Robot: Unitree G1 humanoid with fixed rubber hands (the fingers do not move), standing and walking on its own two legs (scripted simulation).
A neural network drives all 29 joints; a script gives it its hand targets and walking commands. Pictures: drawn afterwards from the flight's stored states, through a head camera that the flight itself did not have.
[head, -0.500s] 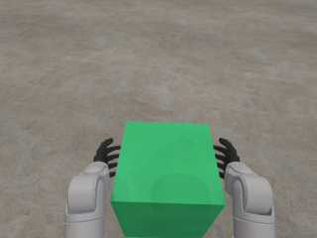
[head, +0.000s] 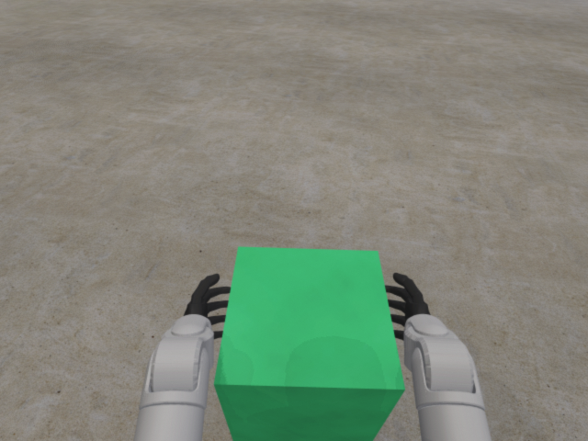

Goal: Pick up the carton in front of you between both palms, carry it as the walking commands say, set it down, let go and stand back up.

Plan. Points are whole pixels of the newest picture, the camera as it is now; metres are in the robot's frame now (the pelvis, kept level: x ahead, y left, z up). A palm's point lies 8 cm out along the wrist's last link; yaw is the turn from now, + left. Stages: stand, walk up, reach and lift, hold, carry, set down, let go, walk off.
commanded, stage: carry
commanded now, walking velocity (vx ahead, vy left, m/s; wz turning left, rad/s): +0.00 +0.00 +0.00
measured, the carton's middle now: (304, 351) +0.28 +0.00 -0.04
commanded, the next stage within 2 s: hold in 0.46 s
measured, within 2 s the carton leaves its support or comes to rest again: neither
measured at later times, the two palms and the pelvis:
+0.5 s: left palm (200, 332) +0.26 +0.14 +0.04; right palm (420, 334) +0.26 -0.15 +0.04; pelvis -0.02 +0.00 +0.00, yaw -1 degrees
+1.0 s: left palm (188, 361) +0.22 +0.15 +0.05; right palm (426, 353) +0.23 -0.15 +0.05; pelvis -0.06 -0.01 +0.00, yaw +3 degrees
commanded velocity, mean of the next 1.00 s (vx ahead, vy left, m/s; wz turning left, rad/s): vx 0.00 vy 0.00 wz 0.00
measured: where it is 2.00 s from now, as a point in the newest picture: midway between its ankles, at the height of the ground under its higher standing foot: outside the picture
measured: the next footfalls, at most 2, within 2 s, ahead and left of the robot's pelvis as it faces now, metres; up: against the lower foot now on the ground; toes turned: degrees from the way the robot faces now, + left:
none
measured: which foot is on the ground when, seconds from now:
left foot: down 0.00-1.00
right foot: down 0.00-1.00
